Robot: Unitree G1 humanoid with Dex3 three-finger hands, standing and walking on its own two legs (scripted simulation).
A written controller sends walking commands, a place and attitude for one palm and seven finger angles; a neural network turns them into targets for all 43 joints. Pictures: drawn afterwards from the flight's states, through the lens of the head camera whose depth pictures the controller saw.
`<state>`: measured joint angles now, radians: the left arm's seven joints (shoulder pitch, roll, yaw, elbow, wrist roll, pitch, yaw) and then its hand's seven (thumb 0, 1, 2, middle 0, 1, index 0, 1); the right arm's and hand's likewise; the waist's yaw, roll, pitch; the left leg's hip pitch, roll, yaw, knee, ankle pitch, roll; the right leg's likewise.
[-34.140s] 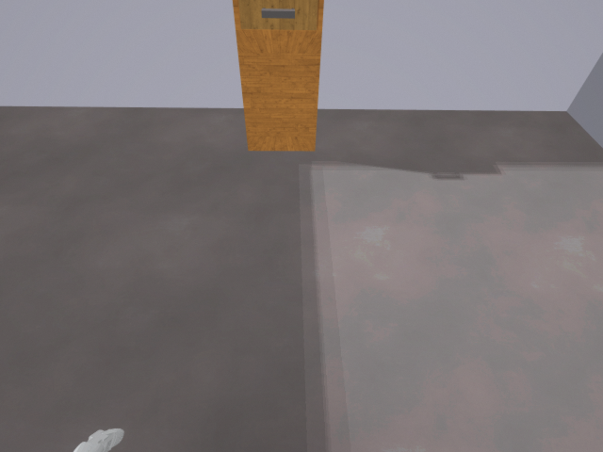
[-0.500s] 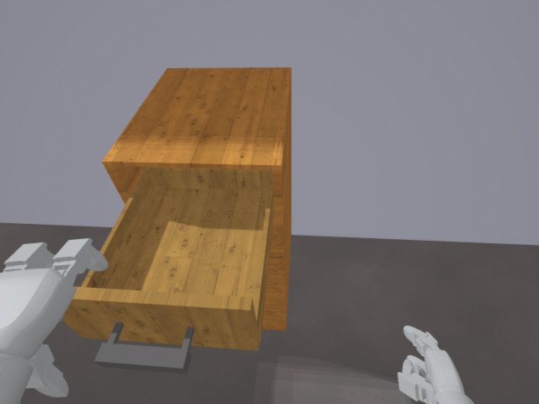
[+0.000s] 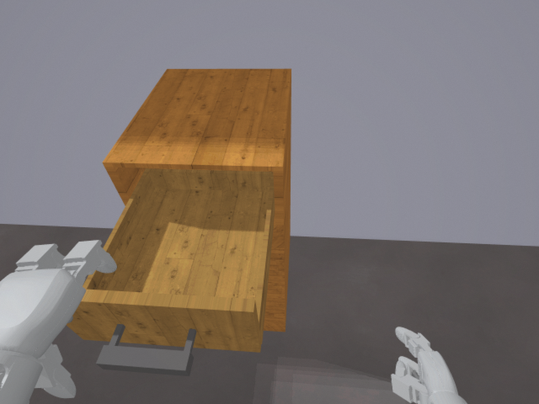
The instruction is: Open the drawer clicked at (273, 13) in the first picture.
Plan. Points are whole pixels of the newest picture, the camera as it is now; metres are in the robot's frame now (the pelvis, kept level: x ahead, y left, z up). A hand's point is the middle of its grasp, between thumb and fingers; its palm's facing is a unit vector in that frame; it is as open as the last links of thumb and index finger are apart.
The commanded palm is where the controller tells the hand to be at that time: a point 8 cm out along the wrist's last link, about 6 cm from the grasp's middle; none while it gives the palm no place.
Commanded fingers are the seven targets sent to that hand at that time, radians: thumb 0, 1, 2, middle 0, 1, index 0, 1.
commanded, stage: draw the hand back to the body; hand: left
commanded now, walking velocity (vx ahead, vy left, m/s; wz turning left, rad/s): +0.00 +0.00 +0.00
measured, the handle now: (150, 346) +0.19 +0.24 -0.04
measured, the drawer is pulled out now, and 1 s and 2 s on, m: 0.30 0.30 0.30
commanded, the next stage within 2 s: step back with the hand held close in 1.16 s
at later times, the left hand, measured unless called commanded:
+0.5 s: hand (111, 278) +0.20 +0.22 +0.16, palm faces +0.42 -0.82 -0.39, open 12.6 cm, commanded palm +0.14 +0.26 +0.18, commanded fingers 0.00 0.13 0.57 -0.25 -0.80 -0.25 -0.80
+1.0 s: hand (121, 293) +0.18 +0.20 +0.16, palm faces +0.42 -0.82 -0.39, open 8.3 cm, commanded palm +0.13 +0.24 +0.18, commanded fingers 0.00 0.90 0.90 -0.20 -0.30 -0.20 -0.30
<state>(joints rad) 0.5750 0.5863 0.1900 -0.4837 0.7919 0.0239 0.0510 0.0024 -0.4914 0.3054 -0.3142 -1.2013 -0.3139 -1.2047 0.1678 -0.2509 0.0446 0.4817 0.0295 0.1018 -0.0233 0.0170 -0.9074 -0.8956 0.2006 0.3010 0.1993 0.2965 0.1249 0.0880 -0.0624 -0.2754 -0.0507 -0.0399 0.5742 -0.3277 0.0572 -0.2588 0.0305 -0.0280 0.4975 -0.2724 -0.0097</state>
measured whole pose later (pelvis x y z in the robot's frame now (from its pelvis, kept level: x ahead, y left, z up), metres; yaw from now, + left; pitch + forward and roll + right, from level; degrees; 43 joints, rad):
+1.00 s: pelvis +0.01 -0.05 +0.01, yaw +2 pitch -3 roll +0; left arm 0.53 0.32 0.28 -0.44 -0.06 -0.11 0.11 0.01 0.66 0.80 -0.22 -0.45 -0.22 -0.45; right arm 0.17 -0.21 0.01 0.63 0.01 -0.10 -0.08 0.02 -0.91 -0.90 0.20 0.30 0.20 0.30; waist 0.05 0.07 0.00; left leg -0.07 -0.02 -0.08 0.38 -0.25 0.00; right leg -0.07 0.06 -0.06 0.34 -0.22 -0.07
